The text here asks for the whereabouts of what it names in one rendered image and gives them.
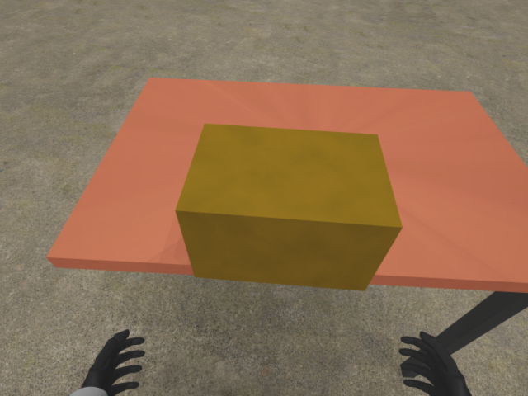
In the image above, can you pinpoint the robot left hand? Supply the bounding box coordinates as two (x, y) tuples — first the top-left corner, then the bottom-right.
(81, 329), (145, 396)

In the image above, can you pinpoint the table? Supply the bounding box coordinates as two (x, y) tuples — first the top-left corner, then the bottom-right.
(46, 78), (528, 378)

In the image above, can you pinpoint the robot right hand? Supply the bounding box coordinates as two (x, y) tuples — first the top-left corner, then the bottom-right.
(398, 331), (472, 396)

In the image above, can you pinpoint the carton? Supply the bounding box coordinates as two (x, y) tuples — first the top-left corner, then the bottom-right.
(175, 124), (403, 291)

